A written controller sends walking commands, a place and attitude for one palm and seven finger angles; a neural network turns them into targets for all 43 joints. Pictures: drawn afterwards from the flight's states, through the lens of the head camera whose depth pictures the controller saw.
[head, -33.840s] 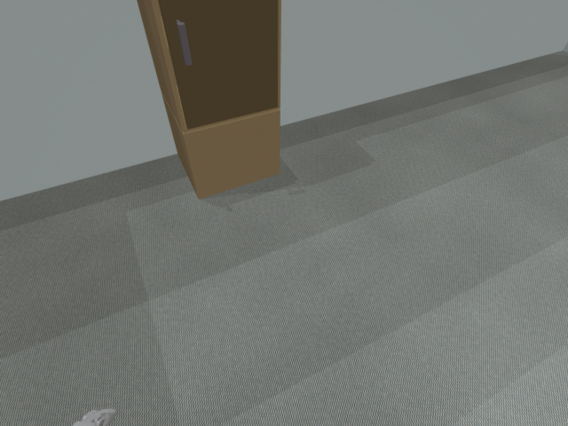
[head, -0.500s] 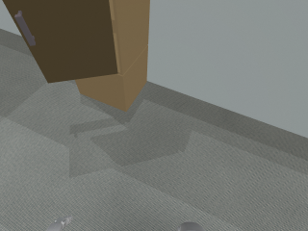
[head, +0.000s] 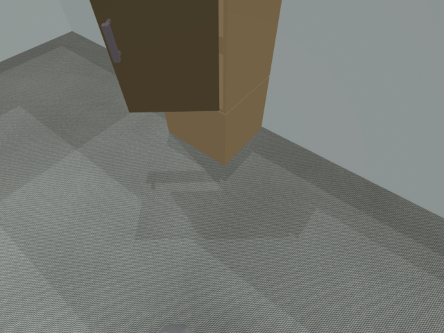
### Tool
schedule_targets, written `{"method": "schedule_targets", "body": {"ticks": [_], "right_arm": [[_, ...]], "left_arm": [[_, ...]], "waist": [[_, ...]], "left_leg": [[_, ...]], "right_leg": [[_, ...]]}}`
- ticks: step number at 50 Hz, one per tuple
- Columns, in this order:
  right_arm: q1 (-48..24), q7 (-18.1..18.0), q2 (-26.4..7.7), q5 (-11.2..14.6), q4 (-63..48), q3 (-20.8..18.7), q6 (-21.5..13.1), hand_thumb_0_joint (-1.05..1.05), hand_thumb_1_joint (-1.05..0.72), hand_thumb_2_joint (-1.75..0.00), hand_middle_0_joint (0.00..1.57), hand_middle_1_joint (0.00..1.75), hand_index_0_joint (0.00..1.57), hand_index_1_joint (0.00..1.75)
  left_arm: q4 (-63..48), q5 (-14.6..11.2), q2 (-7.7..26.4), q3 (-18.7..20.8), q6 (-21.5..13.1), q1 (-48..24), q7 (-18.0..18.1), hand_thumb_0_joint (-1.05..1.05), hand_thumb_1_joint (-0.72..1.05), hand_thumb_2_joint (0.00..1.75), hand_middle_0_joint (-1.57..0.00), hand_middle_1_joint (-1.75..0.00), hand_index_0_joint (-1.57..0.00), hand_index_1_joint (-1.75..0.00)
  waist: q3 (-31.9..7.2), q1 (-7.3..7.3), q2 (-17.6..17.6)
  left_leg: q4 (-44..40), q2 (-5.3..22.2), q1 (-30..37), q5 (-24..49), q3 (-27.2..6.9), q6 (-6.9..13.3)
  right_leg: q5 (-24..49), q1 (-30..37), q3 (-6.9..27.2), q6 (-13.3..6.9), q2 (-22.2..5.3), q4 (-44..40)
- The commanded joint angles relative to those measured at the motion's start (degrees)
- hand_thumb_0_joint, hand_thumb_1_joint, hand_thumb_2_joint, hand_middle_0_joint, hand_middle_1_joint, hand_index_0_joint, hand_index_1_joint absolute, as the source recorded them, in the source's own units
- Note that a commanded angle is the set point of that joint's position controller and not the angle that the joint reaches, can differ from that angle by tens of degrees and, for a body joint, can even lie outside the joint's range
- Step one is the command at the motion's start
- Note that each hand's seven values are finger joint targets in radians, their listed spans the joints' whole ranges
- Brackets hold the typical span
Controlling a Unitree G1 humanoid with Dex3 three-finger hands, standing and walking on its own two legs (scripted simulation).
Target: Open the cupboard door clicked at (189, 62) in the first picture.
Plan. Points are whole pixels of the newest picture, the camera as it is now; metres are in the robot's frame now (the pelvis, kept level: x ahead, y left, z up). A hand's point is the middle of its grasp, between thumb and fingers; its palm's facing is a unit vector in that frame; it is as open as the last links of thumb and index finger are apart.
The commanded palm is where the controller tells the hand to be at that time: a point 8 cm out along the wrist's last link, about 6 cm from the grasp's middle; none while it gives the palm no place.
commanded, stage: take the last steps up to it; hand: left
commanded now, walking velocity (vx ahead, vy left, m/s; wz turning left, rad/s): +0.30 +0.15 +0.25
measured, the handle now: (112, 40) +0.97 +0.47 +0.00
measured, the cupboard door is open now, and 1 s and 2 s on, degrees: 39 39 39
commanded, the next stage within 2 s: come to a stop and stand still in 1.40 s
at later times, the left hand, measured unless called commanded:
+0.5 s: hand (115, 318) +0.16 +0.24 -0.16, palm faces +0.06 -0.98 -0.19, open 7.4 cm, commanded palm none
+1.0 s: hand (124, 306) +0.18 +0.23 -0.16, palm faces +0.22 -0.96 -0.19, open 7.3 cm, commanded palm none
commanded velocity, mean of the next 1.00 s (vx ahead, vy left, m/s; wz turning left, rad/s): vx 0.30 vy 0.10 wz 0.06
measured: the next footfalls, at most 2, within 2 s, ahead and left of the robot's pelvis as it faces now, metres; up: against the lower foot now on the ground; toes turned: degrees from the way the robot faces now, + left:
left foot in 0.12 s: +0.04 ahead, +0.12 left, +0.00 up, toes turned +6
right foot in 0.62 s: +0.24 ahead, -0.05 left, +0.00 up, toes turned -2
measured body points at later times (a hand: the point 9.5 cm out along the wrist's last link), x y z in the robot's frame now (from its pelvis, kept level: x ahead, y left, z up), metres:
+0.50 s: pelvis +0.08 +0.05 +0.00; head +0.10 +0.05 +0.45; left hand +0.15 +0.29 -0.15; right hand +0.04 -0.17 -0.15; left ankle +0.00 +0.12 -0.74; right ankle +0.18 -0.08 -0.70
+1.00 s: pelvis +0.24 +0.06 +0.01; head +0.26 +0.06 +0.46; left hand +0.17 +0.28 -0.15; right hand +0.34 -0.17 -0.14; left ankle +0.32 +0.22 -0.70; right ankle +0.20 -0.05 -0.74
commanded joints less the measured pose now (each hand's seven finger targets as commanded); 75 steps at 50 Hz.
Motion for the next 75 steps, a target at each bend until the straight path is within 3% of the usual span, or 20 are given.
{"method": "schedule_targets", "body": {"ticks": [1,4,6,7,13,25,29,30,31,32,35,38,51,54,55,56,57,59,64,75], "right_arm": [[-1.9,0.15,-2.78,0.03,-4.64,0.01,-2.73,0.0,-0.9,-0.9,0.2,0.3,0.2,0.3],[4.51,0.06,-4.37,-0.31,-2.64,-0.25,-3.83,0.0,-0.9,-0.9,0.2,0.3,0.2,0.3],[14.67,-0.79,-13.46,-1.4,-0.73,-2.4,-4.14,0.0,-0.9,-0.9,0.2,0.3,0.2,0.3],[16.29,-1.33,-13.0,-1.09,0.05,-2.08,-3.82,0.0,-0.9,-0.9,0.2,0.3,0.2,0.3],[10.28,-2.01,-6.35,-0.46,-1.77,0.29,-6.8,0.0,-0.9,-0.9,0.2,0.3,0.2,0.3],[21.57,-2.18,-3.81,-0.91,5.19,1.17,-7.53,0.0,-0.9,-0.9,0.2,0.3,0.2,0.3],[19.58,-2.26,-3.3,-0.43,6.15,1.25,-7.6,0.0,-0.9,-0.9,0.2,0.3,0.2,0.3],[19.13,-1.94,-2.33,0.31,5.16,1.14,-8.02,0.0,-0.9,-0.9,0.2,0.3,0.2,0.3],[20.31,-1.92,-1.12,0.61,3.45,1.05,-8.18,0.0,-0.9,-0.9,0.2,0.3,0.2,0.3],[17.18,-1.68,-3.55,0.11,3.26,0.39,-7.67,0.0,-0.9,-0.9,0.2,0.3,0.2,0.3],[13.36,-0.93,0.55,-0.46,3.87,0.38,-5.92,0.0,-0.9,-0.9,0.2,0.3,0.2,0.3],[16.09,-0.1,2.97,-0.88,5.23,0.37,-4.44,0.0,-0.9,-0.9,0.2,0.3,0.2,0.3],[-2.21,1.66,1.0,-0.63,-3.04,0.19,-6.0,0.0,-0.9,-0.9,0.2,0.3,0.2,0.3],[4.16,0.88,-1.04,-0.87,-0.91,-0.1,-6.81,0.0,-0.9,-0.9,0.2,0.3,0.2,0.3],[11.55,0.21,-4.5,-1.11,1.4,-0.86,-7.23,0.0,-0.9,-0.9,0.2,0.3,0.2,0.3],[19.19,-0.64,-10.69,-1.79,2.86,-2.4,-7.49,0.0,-0.9,-0.9,0.2,0.3,0.2,0.3],[23.41,-1.42,-12.09,-1.24,3.37,-2.39,-6.79,0.0,-0.9,-0.9,0.2,0.3,0.2,0.3],[15.47,-1.91,-8.0,-0.95,1.58,-1.22,-6.88,0.0,-0.9,-0.9,0.2,0.3,0.2,0.3],[10.07,-2.39,-2.68,-0.52,0.87,0.75,-8.28,0.0,-0.9,-0.9,0.2,0.3,0.2,0.3],[14.33,-2.43,-3.37,-1.31,3.65,0.81,-7.2,0.0,-0.9,-0.9,0.2,0.3,0.2,0.3]], "left_arm": [[-0.54,0.01,12.54,3.75,-1.05,3.86,0.29,0.0,0.9,0.9,-0.2,-0.3,-0.2,-0.3],[-0.68,-0.46,11.9,3.89,-0.63,0.18,-0.48,0.0,0.9,0.9,-0.2,-0.3,-0.2,-0.3],[-4.19,-0.8,5.94,2.49,-0.26,-3.88,-1.41,0.0,0.9,0.9,-0.2,-0.3,-0.2,-0.3],[-5.57,-0.26,7.03,2.15,-0.3,-8.92,-1.26,0.0,0.9,0.9,-0.2,-0.3,-0.2,-0.3],[-0.58,0.07,5.88,1.99,-0.09,-3.33,-2.36,0.0,0.9,0.9,-0.2,-0.3,-0.2,-0.3],[-4.22,-0.33,3.19,0.61,-0.91,-14.78,-2.22,0.0,0.9,0.9,-0.2,-0.3,-0.2,-0.3],[-0.53,-0.21,5.63,2.12,-1.89,-1.57,-2.01,0.0,0.9,0.9,-0.2,-0.3,-0.2,-0.3],[2.23,0.07,10.01,3.38,-2.66,7.84,-1.48,0.0,0.9,0.9,-0.2,-0.3,-0.2,-0.3],[4.16,-0.2,14.65,4.55,-2.63,14.34,-0.99,0.0,0.9,0.9,-0.2,-0.3,-0.2,-0.3],[3.62,-1.09,13.9,4.36,-2.49,12.72,-0.58,0.0,0.9,0.9,-0.2,-0.3,-0.2,-0.3],[1.07,-1.02,5.62,2.07,-2.79,1.08,-0.08,0.0,0.9,0.9,-0.2,-0.3,-0.2,-0.3],[2.04,-0.81,3.24,1.47,-3.84,1.22,-0.26,0.0,0.9,0.9,-0.2,-0.3,-0.2,-0.3],[7.64,-0.05,7.58,2.36,-4.04,8.14,-0.54,0.0,0.9,0.9,-0.2,-0.3,-0.2,-0.3],[7.83,-0.28,7.3,2.51,-3.31,7.15,-0.45,0.0,0.9,0.9,-0.2,-0.3,-0.2,-0.3],[7.46,-0.36,5.56,2.13,-3.14,7.42,-0.59,0.0,0.9,0.9,-0.2,-0.3,-0.2,-0.3],[6.36,-0.82,2.42,1.54,-3.13,8.9,-0.86,0.0,0.9,0.9,-0.2,-0.3,-0.2,-0.3],[4.2,-0.69,2.39,1.0,-3.28,5.49,-0.68,0.0,0.9,0.9,-0.2,-0.3,-0.2,-0.3],[3.92,-0.45,2.13,1.27,-2.72,1.81,-0.45,0.0,0.9,0.9,-0.2,-0.3,-0.2,-0.3],[5.61,-0.18,0.48,1.63,-0.68,5.25,-1.23,0.0,0.9,0.9,-0.2,-0.3,-0.2,-0.3],[0.62,-0.2,1.38,0.71,-0.14,-6.31,-1.26,0.0,0.9,0.9,-0.2,-0.3,-0.2,-0.3]], "waist": [[-5.41,1.28,-9.22],[-4.53,-2.91,-3.11],[-5.11,-7.58,22.75],[-2.52,-8.37,14.41],[-1.87,-1.41,5.93],[2.04,-4.01,6.22],[-3.03,2.78,1.79],[-9.07,6.3,-5.76],[-14.61,6.69,-15.6],[-10.59,6.2,-7.61],[1.65,0.29,-4.32],[0.44,-1.88,-4.84],[-0.15,1.79,-7.54],[-1.66,-2.29,-4.45],[-6.38,-5.18,2.0],[-12.96,-7.49,15.23],[-14.69,-8.77,17.01],[-8.08,-5.59,8.99],[-3.75,-0.36,7.79],[-2.2,-1.84,7.08]], "left_leg": [[-8.98,-0.03,-0.55,1.56,3.01,1.06],[-22.67,-0.28,15.62,7.84,3.44,3.12],[-33.44,20.21,26.98,3.39,-26.26,14.51],[-34.69,22.47,22.56,4.33,-26.48,18.71],[-36.41,12.45,15.98,16.67,-13.26,14.35],[-33.95,12.99,17.43,31.44,-8.71,15.0],[-17.9,8.16,8.1,32.51,-4.65,11.01],[-3.79,3.62,-2.53,25.48,-0.63,8.15],[13.62,-3.65,-13.37,-5.89,2.7,5.17],[22.69,0.16,-16.14,-6.31,-2.34,5.18],[22.11,5.74,-13.51,7.32,-3.96,3.92],[16.25,6.0,-9.29,12.91,-0.95,2.16],[-11.57,3.68,-7.59,13.49,3.71,1.65],[-20.25,0.57,8.93,15.14,6.63,2.92],[-21.72,4.24,21.26,15.21,2.87,4.44],[-23.19,18.29,32.33,18.54,-15.05,9.89],[-27.91,23.58,33.82,26.02,-21.85,14.48],[-30.31,21.76,20.68,23.24,-15.8,14.5],[-34.77,15.89,10.98,29.34,-3.86,11.95],[-30.93,15.55,13.3,35.77,-1.37,12.91]], "right_leg": [[20.36,6.44,13.49,-6.78,-16.0,-8.04],[0.66,-7.43,8.61,-2.66,-12.55,-2.71],[-18.44,-29.0,-1.78,3.15,1.04,25.37],[-18.53,-31.78,4.48,1.97,-0.35,33.21],[0.02,-27.22,7.04,2.34,-1.86,36.87],[1.86,-20.04,3.46,1.42,0.74,12.8],[6.33,5.22,4.26,-0.63,2.52,1.26],[5.29,20.96,16.78,-4.45,-7.33,-1.61],[9.61,29.3,37.68,-11.08,-23.11,-9.56],[6.97,22.4,38.32,-12.93,-24.67,-13.33],[0.11,-0.77,22.86,-7.96,-17.28,-18.67],[2.95,-5.4,13.28,-5.65,-12.28,-21.06],[16.23,5.71,9.87,-6.06,-13.81,-15.29],[18.39,-1.33,6.2,-3.59,-10.65,-5.44],[16.31,-7.15,3.69,-1.99,-7.32,6.5],[-4.51,-18.76,-1.47,0.89,0.23,22.36],[-16.57,-24.65,2.51,0.65,2.6,35.84],[-10.73,-26.39,6.97,-0.15,-1.61,43.58],[0.37,-21.95,7.93,1.26,-2.33,38.44],[1.43,-12.82,4.34,0.56,1.02,11.15]]}}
